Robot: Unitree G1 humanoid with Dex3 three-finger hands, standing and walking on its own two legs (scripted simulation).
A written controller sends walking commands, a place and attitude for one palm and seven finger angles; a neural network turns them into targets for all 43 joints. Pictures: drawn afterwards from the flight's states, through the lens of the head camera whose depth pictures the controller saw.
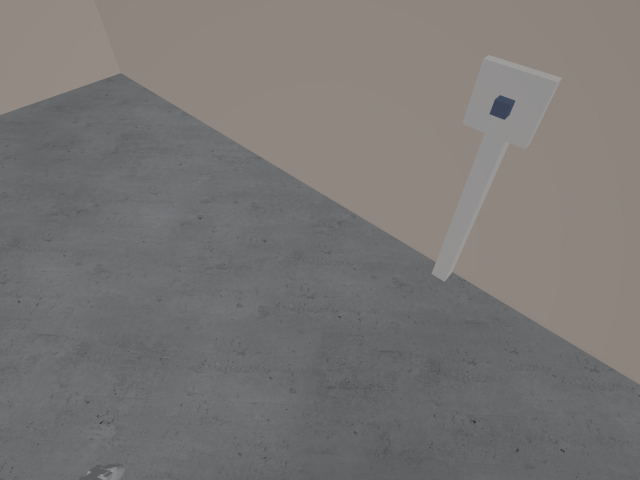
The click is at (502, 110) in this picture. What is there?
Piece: button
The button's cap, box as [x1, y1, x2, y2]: [490, 95, 514, 119]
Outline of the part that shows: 500,95 495,99 490,114 504,119 509,114 514,100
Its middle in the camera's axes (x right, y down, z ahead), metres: +0.46 -0.33 +0.97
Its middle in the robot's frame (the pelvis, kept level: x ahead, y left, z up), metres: +0.97 -0.41 -0.01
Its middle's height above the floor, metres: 0.76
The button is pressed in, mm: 0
